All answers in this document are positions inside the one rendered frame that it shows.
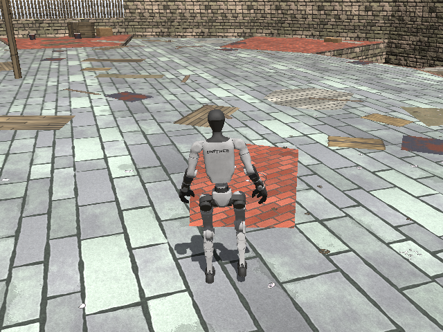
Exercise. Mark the left robot foot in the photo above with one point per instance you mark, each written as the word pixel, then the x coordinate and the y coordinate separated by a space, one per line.
pixel 210 277

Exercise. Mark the robot right shin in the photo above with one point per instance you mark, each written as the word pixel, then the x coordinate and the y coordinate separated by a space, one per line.
pixel 241 244

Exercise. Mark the right robot upper arm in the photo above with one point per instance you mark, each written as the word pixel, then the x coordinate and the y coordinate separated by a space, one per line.
pixel 240 145

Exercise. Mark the robot right forearm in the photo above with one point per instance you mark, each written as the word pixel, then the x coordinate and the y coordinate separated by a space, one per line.
pixel 256 180

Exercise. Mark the robot right hand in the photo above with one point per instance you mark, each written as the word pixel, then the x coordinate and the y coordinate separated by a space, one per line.
pixel 262 193

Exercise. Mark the robot left forearm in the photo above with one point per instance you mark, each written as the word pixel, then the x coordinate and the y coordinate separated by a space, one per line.
pixel 186 182

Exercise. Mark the left robot upper arm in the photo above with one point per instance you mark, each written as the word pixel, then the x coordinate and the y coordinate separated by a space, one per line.
pixel 193 158

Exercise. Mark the robot left hand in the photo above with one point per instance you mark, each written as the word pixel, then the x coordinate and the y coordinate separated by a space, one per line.
pixel 188 193

